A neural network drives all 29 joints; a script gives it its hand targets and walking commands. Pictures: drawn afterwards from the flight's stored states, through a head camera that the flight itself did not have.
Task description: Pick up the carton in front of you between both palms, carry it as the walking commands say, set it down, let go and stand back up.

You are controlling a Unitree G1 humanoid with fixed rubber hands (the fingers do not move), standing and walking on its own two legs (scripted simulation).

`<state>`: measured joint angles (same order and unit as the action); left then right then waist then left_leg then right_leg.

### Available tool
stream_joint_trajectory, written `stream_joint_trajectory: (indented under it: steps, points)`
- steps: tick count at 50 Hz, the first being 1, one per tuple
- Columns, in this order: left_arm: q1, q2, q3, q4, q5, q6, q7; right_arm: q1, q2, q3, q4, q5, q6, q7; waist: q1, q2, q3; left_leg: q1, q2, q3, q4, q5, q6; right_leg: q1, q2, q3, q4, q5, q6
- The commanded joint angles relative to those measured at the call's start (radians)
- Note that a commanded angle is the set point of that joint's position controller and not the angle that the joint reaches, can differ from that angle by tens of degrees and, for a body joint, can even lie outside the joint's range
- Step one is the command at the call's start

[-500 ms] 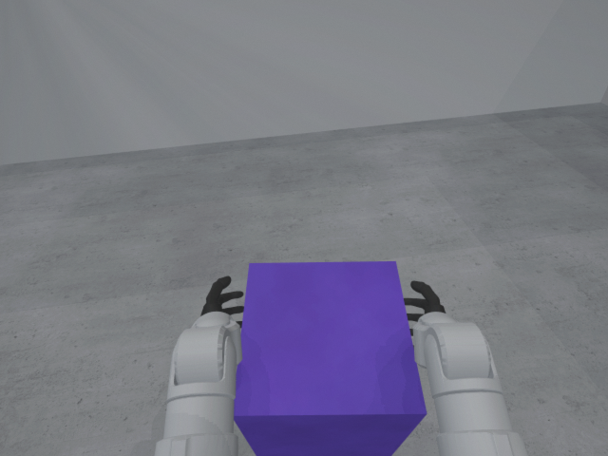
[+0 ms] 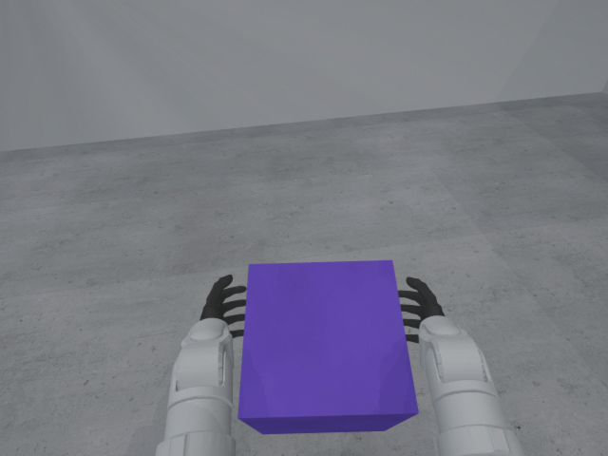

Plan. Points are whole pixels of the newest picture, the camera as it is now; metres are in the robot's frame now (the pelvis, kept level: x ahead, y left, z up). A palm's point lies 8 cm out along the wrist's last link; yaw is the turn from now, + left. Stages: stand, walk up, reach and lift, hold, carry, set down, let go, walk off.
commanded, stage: carry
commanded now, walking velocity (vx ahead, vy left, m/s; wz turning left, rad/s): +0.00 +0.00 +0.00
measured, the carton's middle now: (322, 354) +0.32 +0.00 -0.06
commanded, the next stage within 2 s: hold in 0.22 s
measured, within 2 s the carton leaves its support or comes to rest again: neither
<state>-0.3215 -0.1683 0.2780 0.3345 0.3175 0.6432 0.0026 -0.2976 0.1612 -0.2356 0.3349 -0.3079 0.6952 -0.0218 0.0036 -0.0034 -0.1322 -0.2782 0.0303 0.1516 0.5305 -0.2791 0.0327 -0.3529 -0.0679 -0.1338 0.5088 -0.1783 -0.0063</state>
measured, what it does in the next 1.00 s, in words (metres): stands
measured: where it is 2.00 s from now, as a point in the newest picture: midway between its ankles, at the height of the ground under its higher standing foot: outside the picture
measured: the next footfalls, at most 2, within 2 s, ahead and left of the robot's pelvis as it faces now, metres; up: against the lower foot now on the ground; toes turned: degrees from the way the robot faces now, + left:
none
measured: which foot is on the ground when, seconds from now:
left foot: down 0.00-1.00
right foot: down 0.00-1.00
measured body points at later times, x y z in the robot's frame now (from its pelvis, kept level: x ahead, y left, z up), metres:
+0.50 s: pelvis +0.00 -0.01 +0.01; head -0.04 -0.01 +0.46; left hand +0.29 +0.18 +0.05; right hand +0.31 -0.12 +0.04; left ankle +0.00 +0.09 -0.73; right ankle +0.06 -0.12 -0.73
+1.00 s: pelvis +0.00 -0.03 +0.01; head -0.03 -0.04 +0.45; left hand +0.30 +0.17 +0.05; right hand +0.34 -0.13 +0.04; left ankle +0.00 +0.09 -0.73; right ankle +0.06 -0.12 -0.73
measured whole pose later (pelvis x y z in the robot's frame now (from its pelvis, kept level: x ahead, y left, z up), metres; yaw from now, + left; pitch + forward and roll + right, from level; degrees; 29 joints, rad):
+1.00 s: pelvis +0.00 -0.03 +0.01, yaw +8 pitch -8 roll +0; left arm -0.43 -0.20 0.40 0.41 0.38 0.64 -0.02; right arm -0.39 0.19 -0.35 0.40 -0.37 0.68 -0.01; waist 0.00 0.02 0.04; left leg -0.09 -0.02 -0.07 0.46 -0.24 0.00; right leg -0.11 0.04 -0.01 0.44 -0.20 -0.03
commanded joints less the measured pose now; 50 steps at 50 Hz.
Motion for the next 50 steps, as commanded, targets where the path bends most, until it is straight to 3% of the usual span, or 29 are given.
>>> stream_joint_trajectory:
  steps: [1, 11, 12, 14, 15, 17, 25, 42, 46, 50]
  points:
    - [-0.370, -0.943, -0.508, 0.031, -0.238, -0.004, -0.247, -0.518, 0.919, 0.511, -0.092, 0.269, -0.073, 0.246, -0.002, 0.007, -0.207, 0.020, 0.124, -0.130, -0.120, 0.070, 0.008, 0.121, -0.090, 0.106, -0.062, 0.067, -0.011]
    - [-0.333, -0.921, -0.551, -0.041, -0.270, 0.053, -0.238, -0.479, 0.898, 0.555, -0.166, 0.301, -0.012, 0.239, -0.002, 0.006, -0.190, 0.011, 0.124, -0.131, -0.117, 0.094, 0.008, 0.114, -0.092, 0.104, -0.061, 0.079, -0.005]
    - [-0.321, -0.980, -0.538, -0.035, -0.263, 0.054, -0.258, -0.425, 0.947, 0.552, -0.190, 0.312, -0.003, 0.255, -0.004, 0.095, -0.079, 0.042, -0.057, -0.274, -0.198, 0.253, 0.008, 0.374, 0.164, 0.177, -0.073, 0.157, -0.028]
    - [-0.328, -0.966, -0.528, -0.041, -0.245, 0.032, -0.258, -0.484, 0.937, 0.576, -0.219, 0.313, -0.015, 0.264, 0.015, 0.054, -0.111, 0.106, -0.051, -0.281, -0.188, 0.289, 0.006, 0.374, 0.152, 0.204, -0.097, 0.162, -0.032]
    - [-0.305, -0.962, -0.515, -0.028, -0.236, 0.030, -0.249, -0.485, 0.917, 0.580, -0.230, 0.314, -0.018, 0.267, 0.026, 0.062, -0.105, 0.175, -0.062, -0.273, -0.189, 0.278, 0.010, 0.338, 0.144, 0.208, -0.105, 0.161, -0.029]
    - [-0.325, -0.958, -0.517, -0.019, -0.249, 0.029, -0.249, -0.479, 0.923, 0.578, -0.221, 0.306, -0.017, 0.258, 0.008, 0.026, -0.104, 0.155, -0.064, -0.275, -0.195, 0.263, 0.006, 0.374, 0.149, 0.212, -0.115, 0.150, -0.025]
    - [-0.391, -0.939, -0.510, 0.013, -0.253, 0.033, -0.266, -0.479, 0.923, 0.507, -0.124, 0.260, -0.017, 0.260, -0.017, 0.021, -0.023, 0.162, -0.065, -0.264, -0.219, 0.110, -0.002, 0.339, 0.144, 0.207, -0.149, 0.032, -0.024]
    - [-0.424, -0.934, -0.459, 0.044, -0.229, 0.032, -0.272, -0.540, 0.944, 0.491, -0.082, 0.264, -0.014, 0.263, 0.007, -0.009, -0.031, 0.116, -0.095, -0.252, -0.200, 0.095, 0.008, 0.419, 0.110, 0.234, -0.176, 0.048, -0.005]
    - [-0.500, -0.918, -0.403, 0.090, -0.197, 0.010, -0.273, -0.591, 0.942, 0.430, -0.008, 0.232, -0.029, 0.260, 0.004, -0.012, -0.004, 0.081, -0.099, -0.246, -0.181, 0.042, 0.014, 0.396, 0.106, 0.238, -0.166, -0.009, -0.003]
    - [-0.613, -0.909, -0.278, 0.213, -0.119, -0.043, -0.266, -0.683, 0.906, 0.289, 0.141, 0.145, -0.083, 0.263, -0.010, -0.001, 0.036, 0.022, -0.101, -0.241, -0.140, -0.021, 0.020, 0.323, 0.111, 0.231, -0.130, -0.089, -0.015]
